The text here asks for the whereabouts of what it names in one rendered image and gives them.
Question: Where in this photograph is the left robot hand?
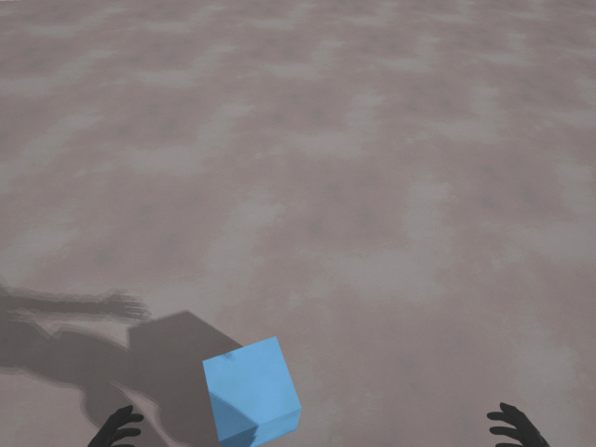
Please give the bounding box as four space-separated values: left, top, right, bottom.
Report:
88 405 143 447

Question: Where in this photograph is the carton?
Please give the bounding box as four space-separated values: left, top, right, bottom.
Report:
202 336 302 447

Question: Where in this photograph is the right robot hand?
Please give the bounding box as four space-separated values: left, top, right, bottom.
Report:
487 402 550 447

